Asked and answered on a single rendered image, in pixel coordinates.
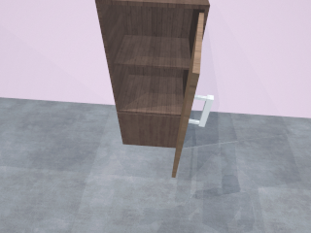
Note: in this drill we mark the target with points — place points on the cupboard door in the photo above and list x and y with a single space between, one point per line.
192 81

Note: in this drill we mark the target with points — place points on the handle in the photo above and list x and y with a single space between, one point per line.
209 99

